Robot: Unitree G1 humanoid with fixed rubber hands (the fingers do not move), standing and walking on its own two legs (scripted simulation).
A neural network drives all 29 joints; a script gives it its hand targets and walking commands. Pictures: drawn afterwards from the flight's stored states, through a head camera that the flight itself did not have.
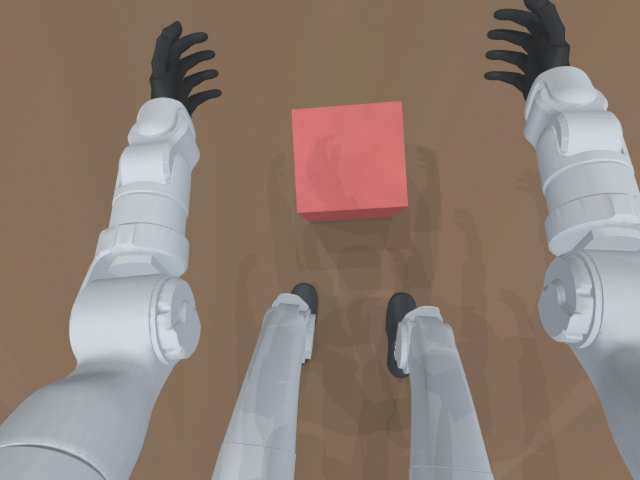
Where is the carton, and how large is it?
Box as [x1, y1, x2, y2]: [292, 101, 407, 221]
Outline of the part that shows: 401,101 292,110 297,212 309,221 392,216 407,206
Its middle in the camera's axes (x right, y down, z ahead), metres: +0.06 -0.15 +0.86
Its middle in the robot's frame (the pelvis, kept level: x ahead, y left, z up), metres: +0.51 +0.04 -0.52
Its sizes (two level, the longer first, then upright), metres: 0.210 0.200 0.250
